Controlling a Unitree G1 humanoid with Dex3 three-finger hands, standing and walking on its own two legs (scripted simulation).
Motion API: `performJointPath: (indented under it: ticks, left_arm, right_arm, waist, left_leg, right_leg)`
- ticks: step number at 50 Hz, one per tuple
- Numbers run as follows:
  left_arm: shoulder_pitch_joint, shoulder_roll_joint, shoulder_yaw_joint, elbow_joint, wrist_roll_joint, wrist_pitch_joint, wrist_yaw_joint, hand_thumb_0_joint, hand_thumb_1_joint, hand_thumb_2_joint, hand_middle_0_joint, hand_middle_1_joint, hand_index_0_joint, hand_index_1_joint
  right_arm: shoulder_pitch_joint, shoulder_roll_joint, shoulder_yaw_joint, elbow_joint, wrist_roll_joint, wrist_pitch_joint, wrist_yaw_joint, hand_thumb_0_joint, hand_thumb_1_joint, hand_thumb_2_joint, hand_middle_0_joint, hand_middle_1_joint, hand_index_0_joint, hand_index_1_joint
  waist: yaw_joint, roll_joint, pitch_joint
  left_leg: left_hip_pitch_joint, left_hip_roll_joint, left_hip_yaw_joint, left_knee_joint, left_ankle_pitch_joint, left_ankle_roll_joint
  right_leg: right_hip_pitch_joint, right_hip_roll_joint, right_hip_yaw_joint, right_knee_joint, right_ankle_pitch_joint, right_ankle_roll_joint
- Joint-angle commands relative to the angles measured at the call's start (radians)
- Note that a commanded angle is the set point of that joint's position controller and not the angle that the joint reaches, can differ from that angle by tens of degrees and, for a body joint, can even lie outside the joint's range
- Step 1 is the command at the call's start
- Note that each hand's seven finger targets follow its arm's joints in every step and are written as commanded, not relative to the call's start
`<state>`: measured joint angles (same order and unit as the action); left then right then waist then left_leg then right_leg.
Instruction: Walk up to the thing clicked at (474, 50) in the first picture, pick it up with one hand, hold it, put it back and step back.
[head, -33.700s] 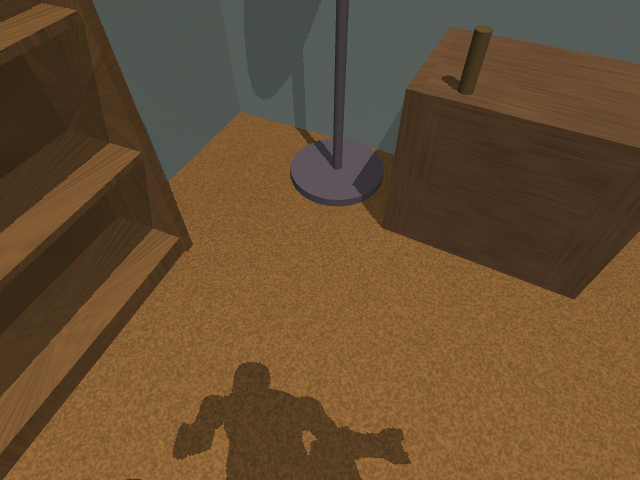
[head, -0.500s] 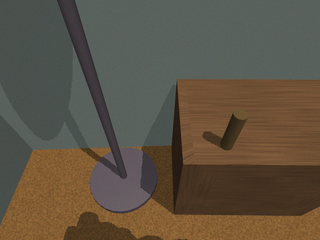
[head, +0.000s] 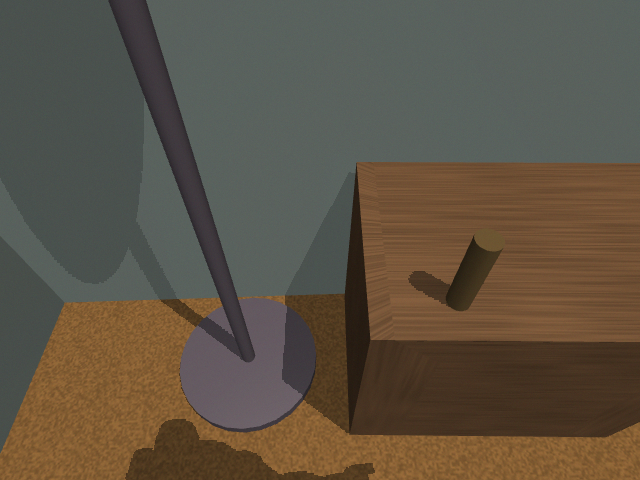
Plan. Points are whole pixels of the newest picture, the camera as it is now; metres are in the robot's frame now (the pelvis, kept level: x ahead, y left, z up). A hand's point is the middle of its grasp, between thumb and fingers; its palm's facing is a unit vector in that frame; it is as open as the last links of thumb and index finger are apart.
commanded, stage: stand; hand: right
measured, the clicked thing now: (472, 273) +0.43 -0.22 -0.07
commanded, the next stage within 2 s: step back in 1.34 s
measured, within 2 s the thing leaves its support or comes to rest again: neither
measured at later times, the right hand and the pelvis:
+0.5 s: hand out of the picture +0.08 -0.25 -0.16, palm faces -0.01 +0.94 -0.35, open 7.4 cm; pelvis +0.01 +0.00 +0.00, yaw +0 degrees
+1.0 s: hand out of the picture +0.09 -0.25 -0.16, palm faces -0.03 +0.94 -0.34, open 7.4 cm; pelvis +0.01 +0.00 +0.00, yaw +1 degrees
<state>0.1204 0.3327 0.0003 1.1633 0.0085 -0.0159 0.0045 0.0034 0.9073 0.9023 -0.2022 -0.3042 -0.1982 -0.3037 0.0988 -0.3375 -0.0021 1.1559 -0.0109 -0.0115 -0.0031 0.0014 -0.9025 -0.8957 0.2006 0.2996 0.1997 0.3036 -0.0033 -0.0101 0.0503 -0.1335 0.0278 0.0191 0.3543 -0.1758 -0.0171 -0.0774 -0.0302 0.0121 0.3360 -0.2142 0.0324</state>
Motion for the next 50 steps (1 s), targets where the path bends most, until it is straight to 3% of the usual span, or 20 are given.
performJointPath:
  ticks: [1, 3, 5, 10, 13, 24, 26, 31, 34, 37, 42, 48, 50]
  left_arm:
    - [-0.029, 0.208, 0.041, -0.053, 0.006, -0.011, 0.013, 0.000, 0.900, 0.900, -0.200, -0.300, -0.200, -0.301]
    - [-0.026, 0.212, 0.044, -0.054, 0.006, -0.010, 0.012, 0.000, 0.900, 0.900, -0.200, -0.300, -0.200, -0.301]
    - [-0.023, 0.205, 0.041, -0.054, 0.005, -0.013, 0.011, 0.000, 0.900, 0.900, -0.200, -0.300, -0.200, -0.301]
    - [-0.033, 0.205, 0.043, -0.061, 0.004, -0.013, 0.013, 0.000, 0.900, 0.900, -0.200, -0.300, -0.200, -0.301]
    - [-0.030, 0.210, 0.044, -0.064, 0.001, -0.014, 0.013, 0.000, 0.900, 0.900, -0.200, -0.300, -0.200, -0.301]
    - [-0.040, 0.216, 0.044, -0.068, 0.004, -0.013, 0.014, 0.000, 0.900, 0.900, -0.200, -0.300, -0.200, -0.301]
    - [-0.034, 0.217, 0.046, -0.069, 0.004, -0.013, 0.015, 0.000, 0.900, 0.900, -0.200, -0.300, -0.200, -0.301]
    - [-0.038, 0.213, 0.046, -0.074, 0.001, -0.014, 0.013, 0.000, 0.900, 0.900, -0.200, -0.300, -0.200, -0.301]
    - [-0.038, 0.214, 0.046, -0.078, 0.002, -0.013, 0.014, 0.000, 0.900, 0.900, -0.200, -0.300, -0.200, -0.301]
    - [-0.036, 0.215, 0.046, -0.077, 0.002, -0.012, 0.013, 0.000, 0.900, 0.900, -0.200, -0.300, -0.200, -0.301]
    - [-0.032, 0.218, 0.048, -0.082, 0.001, -0.015, 0.011, 0.000, 0.900, 0.900, -0.200, -0.300, -0.200, -0.300]
    - [-0.028, 0.216, 0.047, -0.086, 0.002, -0.012, 0.009, 0.000, 0.900, 0.900, -0.200, -0.300, -0.200, -0.300]
    - [-0.030, 0.216, 0.047, -0.088, 0.005, -0.011, 0.009, 0.000, 0.900, 0.900, -0.200, -0.300, -0.200, -0.300]
  right_arm:
    - [-0.032, -0.209, -0.042, -0.045, -0.004, -0.017, -0.014, 0.000, -0.900, -0.900, 0.200, 0.300, 0.200, 0.300]
    - [-0.032, -0.213, -0.044, -0.045, -0.003, -0.018, -0.014, 0.000, -0.900, -0.900, 0.200, 0.300, 0.200, 0.300]
    - [-0.031, -0.211, -0.041, -0.048, -0.002, -0.022, -0.011, 0.000, -0.900, -0.900, 0.200, 0.300, 0.200, 0.300]
    - [-0.034, -0.213, -0.042, -0.050, 0.000, -0.020, -0.012, 0.000, -0.900, -0.900, 0.200, 0.300, 0.200, 0.300]
    - [-0.033, -0.217, -0.043, -0.051, -0.001, -0.024, -0.014, 0.000, -0.900, -0.900, 0.200, 0.300, 0.200, 0.300]
    - [-0.030, -0.210, -0.038, -0.052, 0.001, -0.015, -0.012, 0.000, -0.900, -0.900, 0.200, 0.300, 0.200, 0.300]
    - [-0.034, -0.212, -0.041, -0.057, 0.001, -0.017, -0.012, 0.000, -0.900, -0.900, 0.200, 0.300, 0.200, 0.300]
    - [-0.037, -0.214, -0.039, -0.058, 0.001, -0.019, -0.012, 0.000, -0.900, -0.900, 0.200, 0.300, 0.200, 0.300]
    - [-0.033, -0.215, -0.040, -0.061, 0.001, -0.019, -0.012, 0.000, -0.900, -0.900, 0.200, 0.300, 0.200, 0.300]
    - [-0.036, -0.213, -0.041, -0.063, 0.002, -0.017, -0.010, 0.000, -0.900, -0.900, 0.200, 0.300, 0.200, 0.300]
    - [-0.030, -0.214, -0.040, -0.066, 0.002, -0.020, -0.010, 0.000, -0.900, -0.900, 0.200, 0.300, 0.200, 0.300]
    - [-0.031, -0.219, -0.041, -0.064, 0.001, -0.019, -0.010, 0.000, -0.900, -0.900, 0.200, 0.300, 0.200, 0.300]
    - [-0.036, -0.216, -0.041, -0.068, 0.001, -0.018, -0.010, 0.000, -0.900, -0.900, 0.200, 0.300, 0.200, 0.300]
  waist:
    - [0.002, 0.023, -0.048]
    - [0.002, 0.022, -0.048]
    - [0.003, 0.017, -0.057]
    - [0.002, 0.010, -0.070]
    - [0.003, 0.012, -0.100]
    - [-0.004, 0.006, -0.059]
    - [-0.002, 0.005, -0.076]
    - [-0.001, 0.018, -0.070]
    - [-0.001, 0.021, -0.080]
    - [-0.002, 0.012, -0.057]
    - [0.000, 0.015, -0.080]
    - [0.002, 0.014, -0.062]
    - [-0.001, 0.008, -0.061]
  left_leg:
    - [0.023, 0.103, -0.087, -0.060, 0.105, 0.035]
    - [0.025, 0.101, -0.088, -0.070, 0.086, 0.034]
    - [0.031, 0.103, -0.088, -0.062, 0.147, 0.035]
    - [0.049, 0.104, -0.085, -0.053, 0.178, 0.036]
    - [0.078, 0.111, -0.079, -0.035, 0.266, 0.037]
    - [0.045, 0.103, -0.084, -0.054, 0.179, 0.032]
    - [0.054, 0.107, -0.087, -0.045, 0.230, 0.034]
    - [0.056, 0.101, -0.083, -0.047, 0.214, 0.032]
    - [0.060, 0.105, -0.085, -0.046, 0.254, 0.031]
    - [0.044, 0.101, -0.088, -0.055, 0.194, 0.032]
    - [0.059, 0.106, -0.092, -0.047, 0.236, 0.033]
    - [0.049, 0.101, -0.094, -0.063, 0.166, 0.032]
    - [0.051, 0.100, -0.091, -0.053, 0.178, 0.035]
  right_leg:
    - [-0.039, -0.096, 0.068, -0.062, 0.121, -0.039]
    - [-0.041, -0.093, 0.064, -0.060, 0.108, -0.041]
    - [-0.027, -0.097, 0.062, -0.056, 0.158, -0.038]
    - [-0.021, -0.100, 0.057, -0.054, 0.185, -0.037]
    - [-0.002, -0.105, 0.059, -0.047, 0.251, -0.039]
    - [-0.013, -0.102, 0.054, -0.072, 0.180, -0.036]
    - [0.002, -0.104, 0.047, -0.060, 0.224, -0.038]
    - [-0.004, -0.105, 0.051, -0.068, 0.210, -0.038]
    - [0.002, -0.104, 0.044, -0.062, 0.233, -0.040]
    - [-0.010, -0.101, 0.043, -0.074, 0.172, -0.038]
    - [0.010, -0.108, 0.044, -0.066, 0.213, -0.042]
    - [-0.016, -0.100, 0.041, -0.080, 0.142, -0.042]
    - [-0.016, -0.105, 0.044, -0.079, 0.171, -0.043]
